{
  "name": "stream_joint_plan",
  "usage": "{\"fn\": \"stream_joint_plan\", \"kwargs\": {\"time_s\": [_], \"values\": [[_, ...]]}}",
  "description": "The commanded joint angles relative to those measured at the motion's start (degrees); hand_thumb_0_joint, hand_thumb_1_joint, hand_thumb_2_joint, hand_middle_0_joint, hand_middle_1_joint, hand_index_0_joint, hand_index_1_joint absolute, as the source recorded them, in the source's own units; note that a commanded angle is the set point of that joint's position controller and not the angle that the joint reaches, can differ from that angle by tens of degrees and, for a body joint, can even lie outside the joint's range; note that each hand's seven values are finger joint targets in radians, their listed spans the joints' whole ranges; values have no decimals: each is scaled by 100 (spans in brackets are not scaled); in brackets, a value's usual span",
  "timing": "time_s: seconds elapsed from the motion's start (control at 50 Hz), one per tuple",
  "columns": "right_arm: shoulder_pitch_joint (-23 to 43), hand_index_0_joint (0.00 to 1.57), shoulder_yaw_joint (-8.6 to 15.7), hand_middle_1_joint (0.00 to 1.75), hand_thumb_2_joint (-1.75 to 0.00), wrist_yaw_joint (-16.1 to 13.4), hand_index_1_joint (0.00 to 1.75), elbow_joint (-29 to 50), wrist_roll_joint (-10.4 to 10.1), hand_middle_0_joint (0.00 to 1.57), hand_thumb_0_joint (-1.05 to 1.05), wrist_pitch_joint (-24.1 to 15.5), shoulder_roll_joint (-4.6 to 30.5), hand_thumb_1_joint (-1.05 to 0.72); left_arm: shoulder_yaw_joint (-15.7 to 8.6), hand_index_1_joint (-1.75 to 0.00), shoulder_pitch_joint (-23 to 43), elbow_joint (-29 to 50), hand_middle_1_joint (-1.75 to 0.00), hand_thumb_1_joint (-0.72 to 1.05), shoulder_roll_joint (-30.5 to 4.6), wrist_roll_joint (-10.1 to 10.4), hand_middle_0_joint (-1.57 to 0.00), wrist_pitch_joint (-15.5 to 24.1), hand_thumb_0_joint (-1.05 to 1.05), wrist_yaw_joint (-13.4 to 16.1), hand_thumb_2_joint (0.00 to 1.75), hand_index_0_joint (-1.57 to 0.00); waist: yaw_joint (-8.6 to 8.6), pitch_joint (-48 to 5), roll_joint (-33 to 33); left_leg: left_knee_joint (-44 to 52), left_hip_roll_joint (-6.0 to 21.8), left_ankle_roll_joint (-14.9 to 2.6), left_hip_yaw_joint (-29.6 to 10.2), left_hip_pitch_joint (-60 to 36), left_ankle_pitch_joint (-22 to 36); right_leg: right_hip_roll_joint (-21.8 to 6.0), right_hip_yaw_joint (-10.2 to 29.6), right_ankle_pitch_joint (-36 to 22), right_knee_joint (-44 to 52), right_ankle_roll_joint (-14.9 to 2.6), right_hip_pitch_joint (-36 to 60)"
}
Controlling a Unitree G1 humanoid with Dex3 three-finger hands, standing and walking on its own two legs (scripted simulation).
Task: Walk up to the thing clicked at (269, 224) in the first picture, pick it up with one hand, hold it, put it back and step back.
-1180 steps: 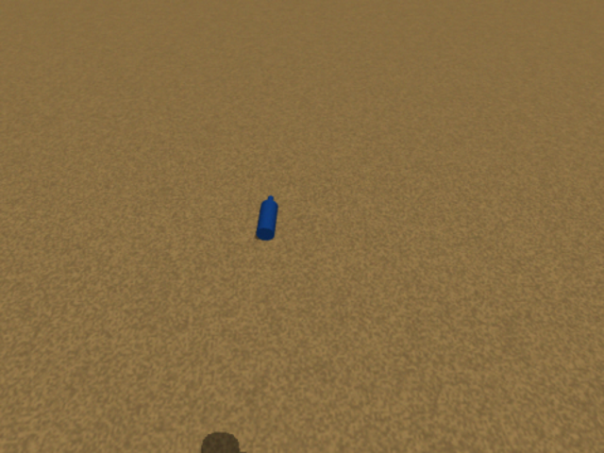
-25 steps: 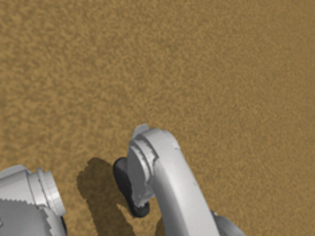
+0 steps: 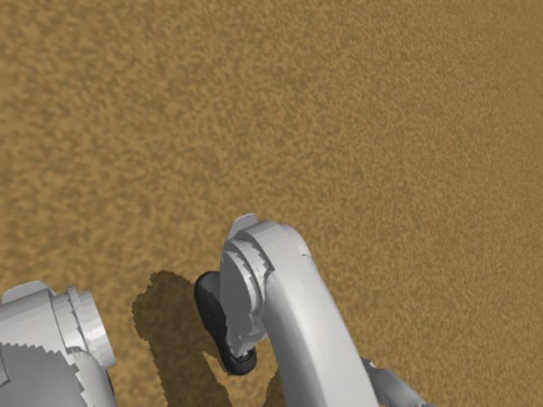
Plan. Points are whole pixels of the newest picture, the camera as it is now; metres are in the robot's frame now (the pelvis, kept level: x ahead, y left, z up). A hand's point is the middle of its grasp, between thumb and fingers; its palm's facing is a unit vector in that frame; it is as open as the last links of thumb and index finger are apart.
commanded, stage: close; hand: left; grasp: from above
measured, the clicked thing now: out of the picture +0.45 +0.37 -0.27
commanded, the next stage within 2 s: settle in 0.74 s
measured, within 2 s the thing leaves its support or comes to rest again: leaves its support in 1.22 s
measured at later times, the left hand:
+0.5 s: hand out of the picture +0.45 +0.34 -0.24, palm faces -0.45 -0.14 -0.88, open 11.1 cm
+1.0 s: hand out of the picture +0.45 +0.34 -0.24, palm faces -0.45 -0.14 -0.88, open 10.9 cm
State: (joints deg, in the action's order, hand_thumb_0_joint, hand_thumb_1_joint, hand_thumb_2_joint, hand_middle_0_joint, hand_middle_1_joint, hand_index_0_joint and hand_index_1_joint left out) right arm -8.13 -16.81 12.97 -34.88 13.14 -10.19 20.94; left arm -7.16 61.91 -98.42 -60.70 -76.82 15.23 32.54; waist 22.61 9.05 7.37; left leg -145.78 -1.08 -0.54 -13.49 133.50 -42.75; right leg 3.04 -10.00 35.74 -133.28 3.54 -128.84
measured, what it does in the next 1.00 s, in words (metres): stands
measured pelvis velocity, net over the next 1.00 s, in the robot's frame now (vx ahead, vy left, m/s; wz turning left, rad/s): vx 0.00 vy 0.00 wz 0.00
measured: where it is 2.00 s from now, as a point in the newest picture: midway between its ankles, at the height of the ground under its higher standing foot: (171, 380)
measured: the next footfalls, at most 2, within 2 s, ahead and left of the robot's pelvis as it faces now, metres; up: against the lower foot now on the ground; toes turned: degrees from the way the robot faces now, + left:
none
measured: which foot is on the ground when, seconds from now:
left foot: down 0.00-1.00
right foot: down 0.00-1.00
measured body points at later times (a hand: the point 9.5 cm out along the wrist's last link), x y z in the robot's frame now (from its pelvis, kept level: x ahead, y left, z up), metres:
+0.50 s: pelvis +0.00 +0.00 +0.00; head +0.28 +0.13 +0.33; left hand +0.47 +0.34 -0.19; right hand +0.05 -0.26 -0.04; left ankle +0.06 +0.12 -0.28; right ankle +0.13 -0.12 -0.28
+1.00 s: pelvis +0.00 +0.00 +0.00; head +0.28 +0.13 +0.33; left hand +0.47 +0.34 -0.19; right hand +0.05 -0.25 -0.04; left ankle +0.06 +0.12 -0.28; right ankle +0.13 -0.12 -0.28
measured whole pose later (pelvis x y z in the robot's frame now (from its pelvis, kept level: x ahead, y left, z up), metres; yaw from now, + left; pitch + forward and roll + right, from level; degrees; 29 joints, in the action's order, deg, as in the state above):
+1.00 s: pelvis +0.00 +0.00 +0.00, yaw +0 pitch +29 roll -15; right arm -8.3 -18.2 11.9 -33.4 12.9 -10.1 21.2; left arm -6.4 63.1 -98.3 -61.9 -75.4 14.4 31.5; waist 23.1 10.2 7.3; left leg -145.1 -0.8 -0.8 -13.5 133.2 -42.1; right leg 3.2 -10.1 34.9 -132.3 3.6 -128.5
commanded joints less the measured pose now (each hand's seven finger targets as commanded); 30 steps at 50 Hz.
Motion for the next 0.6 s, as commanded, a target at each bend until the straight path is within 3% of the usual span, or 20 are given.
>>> {"fn": "stream_joint_plan", "kwargs": {"time_s": [0.0,0.04,0.08,0.16,0.18,0.2,0.26,0.34,0.38,0.42,0.44,0.46,0.48,0.54,0.58], "values": [[-1156,20,645,30,-90,-70,30,-92,-33,20,0,-44,1947,-90,10,-94,1348,504,-96,7,-1269,54,-47,-55,0,265,87,-50,325,-3377,-3137,1738,230,68,361,-2871,1541,115,-536,-1274,961,-488,1922],[-1141,20,610,30,-90,-65,30,-71,-38,20,0,-48,1950,-90,-77,-93,1415,605,-95,10,-1434,49,-50,-68,0,279,87,-52,283,-3492,-3151,1750,240,68,354,-2923,1545,107,-535,-1254,953,-490,1935],[-1086,20,615,30,-90,-94,30,-60,-37,20,0,-56,1919,-90,51,-93,1299,356,-95,11,-1258,78,-51,-92,0,277,88,-53,327,-3481,-3009,1689,233,37,400,-2825,1486,130,-513,-1277,993,-485,2033],[-1145,20,624,30,-90,-116,30,-84,-60,20,0,-62,1925,-90,19,-94,1382,439,-96,15,-1363,140,-54,-110,0,316,90,-56,304,-3470,-3033,1735,231,25,424,-2702,1342,134,-495,-1195,1051,-487,2110],[-1161,20,636,30,-90,-101,30,-44,-51,20,0,-82,1926,-90,86,-93,1437,604,-95,16,-1230,122,-55,-117,0,296,90,-57,325,-3575,-3112,1719,228,32,410,-2834,1526,129,-499,-1339,998,-486,2089],[-1206,20,645,30,-90,-91,30,-82,-62,20,0,-86,1932,-90,-15,-92,1486,664,-94,17,-1313,116,-55,-131,0,287,87,-57,304,-3686,-3175,1699,245,64,360,-3014,1725,109,-533,-1429,942,-491,2003],[-1166,20,577,30,-90,-105,30,-42,-72,20,0,-72,1901,-90,60,-90,1304,333,-92,19,-1203,218,-57,-114,0,278,85,-59,365,-3374,-2835,1680,232,26,383,-2645,1498,127,-519,-1302,1055,-480,2109],[-1171,20,599,30,-90,-121,30,-35,-90,20,0,-72,1869,-90,131,-89,1326,529,-91,24,-1237,241,-62,-145,0,242,86,-63,237,-3702,-3066,1766,221,23,443,-2803,1513,150,-479,-1323,1053,-488,2277],[-1192,20,603,30,-90,-124,30,-40,-88,20,0,-77,1944,-90,74,-89,1216,353,-91,25,-1197,246,-61,-153,0,226,85,-64,323,-3450,-2926,1699,226,36,385,-2752,1556,122,-529,-1317,1034,-502,2047],[-1162,20,614,30,-90,-142,30,-49,-92,20,0,-55,1888,-90,189,-88,1330,514,-89,28,-1121,281,-65,-131,0,215,85,-67,336,-3538,-3020,1800,225,31,426,-2768,1455,154,-490,-1300,1074,-488,2215],[-1191,20,617,30,-90,-150,30,-82,-98,20,0,-37,1889,-90,73,-87,1380,628,-88,29,-1310,280,-66,-130,0,227,84,-68,251,-3725,-3081,1764,229,21,437,-2814,1517,153,-477,-1357,1082,-484,2300],[-1134,20,610,30,-90,-149,30,-40,-103,20,0,-57,1929,-90,126,-87,1505,779,-89,32,-1221,293,-68,-125,0,215,84,-70,217,-3694,-3179,1746,227,62,407,-2910,1624,120,-506,-1377,1023,-521,2076],[-1194,20,604,30,-90,-128,30,-78,-88,20,0,-58,1909,-90,147,-86,1197,333,-88,31,-1083,273,-67,-180,0,195,84,-69,294,-3546,-3106,1774,235,63,388,-2908,1647,120,-515,-1383,1006,-515,2093],[-1201,20,505,30,-90,-110,30,-52,-74,20,0,-31,1852,-89,111,-85,1223,267,-87,36,-1126,279,-71,-137,0,174,83,-73,385,-3294,-2843,1738,223,35,383,-2672,1564,129,-534,-1321,1072,-488,2100],[-1121,20,592,30,-90,-144,30,-23,-86,20,0,-33,1973,-90,36,-86,1245,479,-87,39,-1320,297,-74,-123,0,180,85,-76,253,-3327,-3004,1841,223,56,390,-2722,1360,123,-503,-1148,1096,-517,2061]]}}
